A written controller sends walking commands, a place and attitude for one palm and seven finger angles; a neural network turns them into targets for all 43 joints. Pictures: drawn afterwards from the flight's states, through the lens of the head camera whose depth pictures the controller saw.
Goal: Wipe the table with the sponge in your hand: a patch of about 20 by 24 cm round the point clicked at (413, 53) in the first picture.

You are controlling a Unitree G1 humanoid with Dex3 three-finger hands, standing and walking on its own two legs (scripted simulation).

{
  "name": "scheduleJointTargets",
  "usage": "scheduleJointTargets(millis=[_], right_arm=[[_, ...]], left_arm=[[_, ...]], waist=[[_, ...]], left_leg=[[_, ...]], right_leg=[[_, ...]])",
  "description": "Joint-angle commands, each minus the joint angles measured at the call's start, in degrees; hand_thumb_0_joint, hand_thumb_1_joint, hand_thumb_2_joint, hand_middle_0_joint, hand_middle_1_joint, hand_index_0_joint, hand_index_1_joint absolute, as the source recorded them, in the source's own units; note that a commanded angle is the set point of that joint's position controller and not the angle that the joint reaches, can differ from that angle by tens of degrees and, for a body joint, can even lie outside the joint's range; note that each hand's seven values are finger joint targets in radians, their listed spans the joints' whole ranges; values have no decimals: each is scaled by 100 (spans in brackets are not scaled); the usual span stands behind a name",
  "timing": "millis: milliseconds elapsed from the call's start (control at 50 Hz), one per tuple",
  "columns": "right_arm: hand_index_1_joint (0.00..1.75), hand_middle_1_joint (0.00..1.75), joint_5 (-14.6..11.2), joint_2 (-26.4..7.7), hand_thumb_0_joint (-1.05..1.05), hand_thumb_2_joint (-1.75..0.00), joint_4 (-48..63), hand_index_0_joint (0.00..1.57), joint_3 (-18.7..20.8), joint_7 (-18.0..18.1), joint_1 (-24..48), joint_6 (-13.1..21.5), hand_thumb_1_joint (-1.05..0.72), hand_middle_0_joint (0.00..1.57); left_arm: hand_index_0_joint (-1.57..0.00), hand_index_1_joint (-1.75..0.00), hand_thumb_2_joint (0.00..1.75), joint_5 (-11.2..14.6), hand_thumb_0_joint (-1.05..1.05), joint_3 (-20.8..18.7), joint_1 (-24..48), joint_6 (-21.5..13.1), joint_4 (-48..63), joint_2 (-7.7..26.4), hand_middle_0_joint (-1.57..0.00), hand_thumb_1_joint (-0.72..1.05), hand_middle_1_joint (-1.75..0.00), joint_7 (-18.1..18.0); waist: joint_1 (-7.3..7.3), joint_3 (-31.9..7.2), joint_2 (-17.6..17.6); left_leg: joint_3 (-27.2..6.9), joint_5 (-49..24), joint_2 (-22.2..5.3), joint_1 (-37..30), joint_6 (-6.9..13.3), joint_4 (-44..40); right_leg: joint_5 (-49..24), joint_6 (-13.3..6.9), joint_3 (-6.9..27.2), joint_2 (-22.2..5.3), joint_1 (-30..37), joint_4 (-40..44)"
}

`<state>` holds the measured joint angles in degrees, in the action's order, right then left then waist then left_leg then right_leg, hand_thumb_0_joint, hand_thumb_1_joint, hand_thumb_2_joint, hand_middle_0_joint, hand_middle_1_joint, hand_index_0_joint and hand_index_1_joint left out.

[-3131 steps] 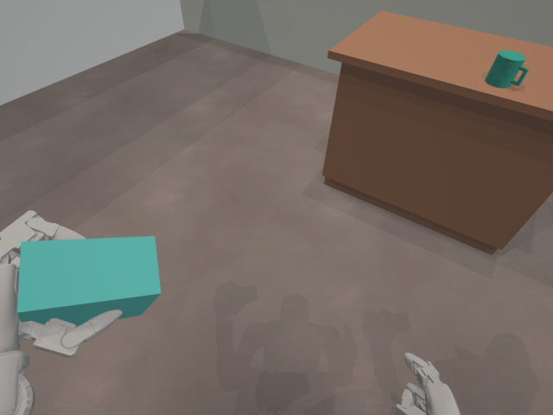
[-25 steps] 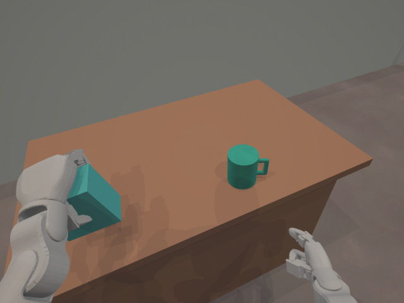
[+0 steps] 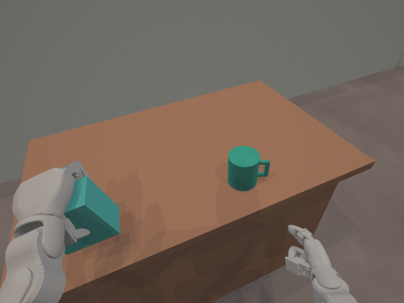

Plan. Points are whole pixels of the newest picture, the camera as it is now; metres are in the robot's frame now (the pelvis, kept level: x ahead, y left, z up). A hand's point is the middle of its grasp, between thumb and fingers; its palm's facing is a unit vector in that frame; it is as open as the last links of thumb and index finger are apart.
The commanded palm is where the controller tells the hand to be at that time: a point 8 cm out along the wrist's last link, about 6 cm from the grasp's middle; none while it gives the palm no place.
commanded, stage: bring the sponge back beside the body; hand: left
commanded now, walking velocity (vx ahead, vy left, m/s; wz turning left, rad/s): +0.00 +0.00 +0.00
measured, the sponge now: (82, 221) +0.21 +0.28 +0.08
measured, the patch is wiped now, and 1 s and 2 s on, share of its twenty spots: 1.00 1.00 1.00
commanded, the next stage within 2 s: step back with the hand held close in 0.70 s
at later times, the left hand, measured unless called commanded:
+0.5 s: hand (65, 221) +0.19 +0.28 +0.12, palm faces +0.17 -0.18 -0.97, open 10.1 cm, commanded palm +0.15 +0.27 +0.19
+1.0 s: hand (79, 212) +0.19 +0.24 +0.15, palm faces +0.34 -0.83 -0.45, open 10.1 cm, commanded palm +0.13 +0.28 +0.18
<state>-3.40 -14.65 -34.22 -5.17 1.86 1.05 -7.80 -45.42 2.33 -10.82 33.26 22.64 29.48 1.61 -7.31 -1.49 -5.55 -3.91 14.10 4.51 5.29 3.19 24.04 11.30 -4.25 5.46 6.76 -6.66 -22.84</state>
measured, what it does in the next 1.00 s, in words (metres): stands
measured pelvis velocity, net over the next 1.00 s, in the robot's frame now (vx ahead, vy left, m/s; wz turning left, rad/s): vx -0.02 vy -0.01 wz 0.04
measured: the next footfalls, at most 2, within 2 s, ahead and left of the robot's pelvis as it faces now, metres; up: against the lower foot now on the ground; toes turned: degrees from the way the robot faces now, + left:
right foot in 1.50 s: -0.04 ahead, -0.10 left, +0.00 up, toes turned +5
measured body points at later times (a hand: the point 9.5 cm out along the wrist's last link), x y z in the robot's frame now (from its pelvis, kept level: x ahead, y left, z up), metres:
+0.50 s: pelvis +0.00 -0.01 +0.00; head -0.04 -0.04 +0.45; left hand +0.17 +0.28 +0.18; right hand +0.26 -0.19 -0.05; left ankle -0.01 +0.09 -0.74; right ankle +0.01 -0.08 -0.74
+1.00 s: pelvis -0.02 -0.01 -0.01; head -0.03 +0.00 +0.44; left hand +0.17 +0.28 +0.18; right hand +0.21 -0.21 -0.06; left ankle -0.01 +0.09 -0.74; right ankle +0.01 -0.08 -0.74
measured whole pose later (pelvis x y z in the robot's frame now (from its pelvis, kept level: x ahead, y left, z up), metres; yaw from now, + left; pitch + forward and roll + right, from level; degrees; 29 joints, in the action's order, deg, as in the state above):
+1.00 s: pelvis -0.02 -0.01 -0.01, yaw +2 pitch -1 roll -1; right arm -2.2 -12.6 -27.1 -4.2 3.1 -7.9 -5.0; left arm 1.8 -16.0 -23.4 4.5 30.2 25.3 -4.6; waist -2.0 -0.7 -0.5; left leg -6.2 15.2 4.0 13.5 2.2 30.5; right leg 10.7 -4.3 2.6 7.6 -12.7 -25.1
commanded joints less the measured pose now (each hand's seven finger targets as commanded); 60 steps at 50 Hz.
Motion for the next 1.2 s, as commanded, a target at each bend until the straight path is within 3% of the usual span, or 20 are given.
scheduleJointTargets(millis=[0,120,160,220,260,320,460,620,680,780,800,820,840,860,880,920,960,980,1100,1180], right_arm=[[30,30,30,-567,0,-90,1094,20,267,32,1432,319,-90,20],[30,30,24,-573,0,-90,1105,20,289,64,1398,319,-90,20],[30,30,26,-592,0,-90,1152,20,287,67,1559,369,-90,20],[30,30,34,-581,0,-90,1097,20,300,55,1380,353,-90,20],[30,30,40,-593,0,-90,1150,20,305,44,1557,391,-90,20],[30,30,43,-569,0,-90,1109,20,306,43,1369,361,-90,20],[30,30,32,-588,0,-90,1121,20,308,65,1550,423,-90,20],[30,30,54,-567,0,-90,1084,20,298,74,1389,421,-90,20],[30,30,59,-565,0,-90,1113,20,324,66,1436,448,-90,20],[30,30,45,-562,0,-90,1108,20,318,73,1445,457,-90,20],[30,30,45,-577,0,-90,963,20,282,114,1352,436,-90,20],[30,30,20,-442,0,-90,2097,20,417,118,330,456,-90,20],[30,30,175,-508,0,-90,1584,20,311,143,-78,508,-90,20],[30,30,133,-533,0,-90,1604,20,435,182,-447,466,-90,20],[30,30,134,-443,0,-90,1514,20,429,183,-492,455,-90,20],[30,30,144,-519,0,-90,1455,20,497,212,-557,444,-90,20],[30,30,184,-637,0,-90,1400,20,539,224,-483,468,-90,20],[30,30,200,-577,0,-90,1321,20,535,233,-527,484,-90,20],[30,30,177,-618,0,-90,1179,20,691,233,-629,514,-90,20],[30,30,170,-654,0,-90,1185,20,704,242,-585,549,-90,20]], left_arm=[[-120,-160,130,-262,0,-887,998,-136,1147,1220,-120,10,-160,-251],[-120,-160,130,-244,0,-802,805,-194,1191,1132,-120,10,-160,-275],[-120,-160,130,-238,0,-984,843,-234,1439,1350,-120,10,-160,-296],[-120,-160,130,-259,0,-834,615,-253,1246,1131,-120,10,-160,-300],[-120,-160,130,-259,0,-1038,625,-294,1577,1372,-120,10,-160,-332],[-120,-160,130,-227,0,-855,367,-287,1256,1097,-120,10,-160,-339],[-120,-160,130,-251,0,-1001,661,-332,1452,1316,-120,10,-160,-369],[-120,-160,130,-237,0,-847,509,-356,1160,1115,-120,10,-160,-342],[-120,-160,130,-274,0,-991,640,-403,1427,1257,-120,10,-160,-375],[-120,-160,130,-235,0,-912,697,-409,1379,1186,-120,10,-160,-380],[-120,-160,130,-326,0,-661,658,-329,529,886,-120,10,-160,-366],[-120,-160,130,4592,0,-2110,1892,-1887,2117,471,-120,10,-160,-526],[-120,-160,130,4589,0,-2404,424,-2354,713,964,-120,10,-160,-598],[-120,-160,130,4804,0,-2803,38,-2789,1242,992,-120,10,-160,-697],[-120,-160,130,4897,0,-2603,-222,-3114,1593,672,-120,10,-160,-710],[-120,-160,130,5034,0,-2779,-692,-3559,2269,674,-120,10,-160,-815],[-120,-160,130,5089,0,-2948,-895,-3831,2670,749,-120,10,-160,-905],[-120,-160,130,5097,0,-2911,-1212,-3912,2460,559,-120,10,-160,-926],[-120,-160,130,5063,0,-2963,-1529,-4079,2149,461,-120,10,-160,-975],[-120,-160,130,5036,0,-2890,-1534,-4128,2135,412,-120,10,-160,-1016]], waist=[[-30,-817,233],[2,-649,245],[-37,-724,70],[-5,-636,185],[-62,-796,3],[-17,-578,198],[-23,-587,25],[-7,-465,204],[-46,-732,89],[-13,-531,-21],[101,-89,277],[680,810,1082],[522,140,1551],[502,-34,1589],[583,-487,1360],[647,-1036,578],[666,-1087,-238],[677,-1139,-352],[771,-1109,289],[782,-743,429]], left_leg=[[-322,-1440,-219,97,29,-207],[-337,-1291,-225,58,41,-210],[-364,-1159,-213,23,58,-221],[-348,-1296,-219,63,38,-197],[-384,-1286,-211,7,52,-202],[-324,-1258,-214,97,44,-193],[-357,-1081,-204,46,54,-210],[-323,-978,-207,136,51,-243],[-313,-1023,-192,124,63,-201],[-316,-863,-204,128,59,-239],[-271,-781,-210,246,24,-260],[-479,60,-254,426,131,230],[-473,24,-252,225,157,453],[-537,-68,-276,46,107,641],[-494,-296,-403,-17,84,769],[-494,-890,-610,25,62,780],[-731,-1310,-834,297,58,646],[-859,-1493,-956,559,88,587],[-994,-1392,-1068,1223,15,751],[-1072,-91,-1003,1731,47,635]], right_leg=[[-941,-150,491,-343,415,269],[-719,-122,500,-356,279,352],[-570,-164,710,-304,290,386],[-719,-133,527,-349,302,353],[-758,-179,721,-296,397,327],[-700,-115,537,-363,294,373],[-437,-166,744,-305,234,445],[-251,-108,538,-358,186,482],[-334,-128,600,-350,353,396],[-79,-129,595,-339,187,477],[21,-127,491,-315,-114,562],[-289,81,1022,-564,-1122,914],[-323,17,920,-765,-1037,805],[-522,163,1096,-1035,-1149,877],[-903,133,947,-1326,-955,683],[-1885,132,841,-1538,-637,212],[-2028,149,740,-1456,-612,-217],[-1956,156,582,-1365,-480,-401],[-1680,134,531,-1341,-559,-573],[-553,80,596,-1310,-867,-395]])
